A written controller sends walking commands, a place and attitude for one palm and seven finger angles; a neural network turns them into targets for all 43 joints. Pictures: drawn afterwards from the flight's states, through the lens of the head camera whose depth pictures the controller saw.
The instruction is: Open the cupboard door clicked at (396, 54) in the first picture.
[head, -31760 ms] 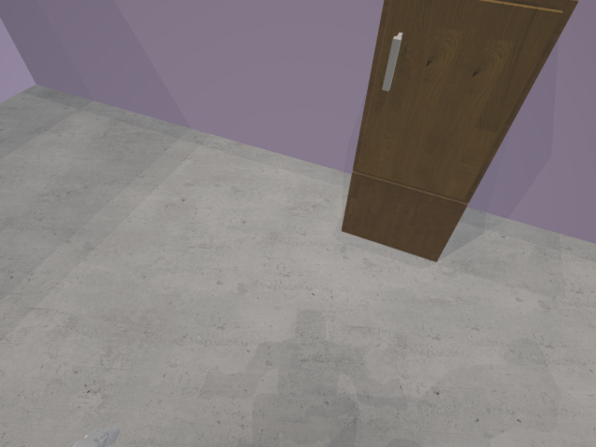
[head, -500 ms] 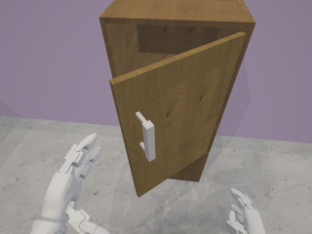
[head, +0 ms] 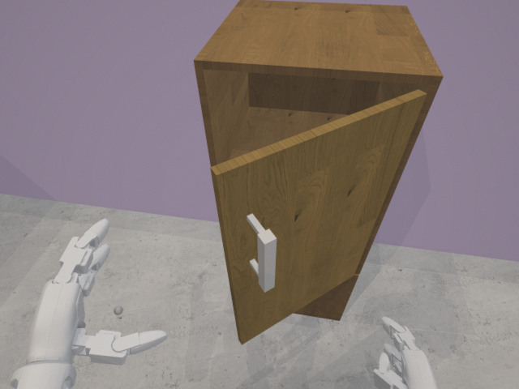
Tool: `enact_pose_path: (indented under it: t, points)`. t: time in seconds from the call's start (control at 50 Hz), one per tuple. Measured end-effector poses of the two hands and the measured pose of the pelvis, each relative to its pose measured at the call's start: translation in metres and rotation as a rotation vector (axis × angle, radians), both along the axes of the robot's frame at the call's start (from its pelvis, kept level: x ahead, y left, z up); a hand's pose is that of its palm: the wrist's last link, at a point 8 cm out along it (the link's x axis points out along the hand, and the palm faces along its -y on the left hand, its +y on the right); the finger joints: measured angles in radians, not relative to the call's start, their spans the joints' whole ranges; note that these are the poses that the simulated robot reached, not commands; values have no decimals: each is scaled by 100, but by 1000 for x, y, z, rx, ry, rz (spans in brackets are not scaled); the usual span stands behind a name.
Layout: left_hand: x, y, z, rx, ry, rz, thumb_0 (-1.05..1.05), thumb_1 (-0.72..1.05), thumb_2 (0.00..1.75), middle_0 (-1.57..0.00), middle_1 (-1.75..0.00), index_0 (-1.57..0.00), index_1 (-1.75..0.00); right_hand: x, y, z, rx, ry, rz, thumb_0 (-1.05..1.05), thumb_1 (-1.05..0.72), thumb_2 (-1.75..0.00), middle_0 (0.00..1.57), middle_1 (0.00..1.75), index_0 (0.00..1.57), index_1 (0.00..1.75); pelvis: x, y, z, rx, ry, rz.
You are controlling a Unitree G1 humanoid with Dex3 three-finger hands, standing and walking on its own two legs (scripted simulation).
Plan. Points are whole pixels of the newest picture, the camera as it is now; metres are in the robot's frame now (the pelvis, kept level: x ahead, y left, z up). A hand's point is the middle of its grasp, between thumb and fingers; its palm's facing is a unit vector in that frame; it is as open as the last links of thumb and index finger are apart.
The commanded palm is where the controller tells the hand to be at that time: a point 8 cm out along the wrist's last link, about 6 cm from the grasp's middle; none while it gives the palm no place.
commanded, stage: draw the hand back to the body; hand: left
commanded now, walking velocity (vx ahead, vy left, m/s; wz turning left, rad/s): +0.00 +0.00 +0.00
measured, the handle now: (260, 254) +0.32 +0.04 +0.05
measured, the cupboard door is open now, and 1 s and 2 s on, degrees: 41 41 41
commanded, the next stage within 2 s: step back with the hand held close in 0.82 s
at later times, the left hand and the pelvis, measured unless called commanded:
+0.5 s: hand (56, 257) +0.21 +0.26 +0.18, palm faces +0.45 -0.79 -0.42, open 8.5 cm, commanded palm +0.16 +0.29 +0.19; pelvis +0.02 -0.01 +0.02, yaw -1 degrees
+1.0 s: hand (61, 275) +0.19 +0.24 +0.18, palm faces +0.43 -0.80 -0.41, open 7.5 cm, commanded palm +0.13 +0.28 +0.19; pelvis -0.01 -0.02 +0.02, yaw -1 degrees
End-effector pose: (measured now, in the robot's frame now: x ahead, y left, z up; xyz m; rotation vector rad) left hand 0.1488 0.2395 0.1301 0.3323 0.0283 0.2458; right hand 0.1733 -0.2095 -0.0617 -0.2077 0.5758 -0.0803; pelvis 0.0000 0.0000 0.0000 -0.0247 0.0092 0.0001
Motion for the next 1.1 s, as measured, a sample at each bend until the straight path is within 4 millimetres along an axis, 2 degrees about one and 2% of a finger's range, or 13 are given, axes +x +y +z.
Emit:
enact_pose_path:
  t: [0.22, 0.48, 0.58, 0.74, 1.0, 1.1]
  points:
    - [14, 27, 36, 108, -82, 83, 0, 21, 61, -19, -30, -18, -30, 15, 6, 1, 15, 39, 23, 1, -90, -90, 20, 30, 21, 30, 13, 3, 12, 9, -33, -7]
    - [18, 50, 64, 176, -157, 170, 1, 66, 80, -21, -30, -20, -30, 22, -12, 6, -7, 69, 5, 1, -90, -90, 20, 30, 21, 30, 17, -5, 18, 11, -55, -13]
    - [16, 47, 67, 167, -171, 179, 1, 79, 86, -21, -30, -20, -30, 19, -19, 5, -3, 77, -2, 1, -90, -90, 20, 30, 21, 30, 14, -8, 19, 12, -62, -13]
    - [9, 36, 56, 141, -135, 149, 2, 87, 89, -21, -30, -20, -30, 7, -26, 4, 0, 90, -22, 1, -90, -90, 20, 30, 21, 30, 7, -14, 20, 14, -73, -17]
    - [-4, 34, 65, 164, -179, 155, 2, 89, 90, -21, -30, -21, -30, -10, -29, 3, 14, 85, -28, 1, -90, -90, 20, 30, 21, 30, -8, -19, 20, 9, -83, -10]
    - [-5, 40, 58, 202, -128, 129, 2, 89, 90, -21, -30, -21, -30, -21, -35, 2, 1, 122, -58, 1, -90, -90, 20, 30, 21, 30, -17, -16, 20, 2, -41, -7]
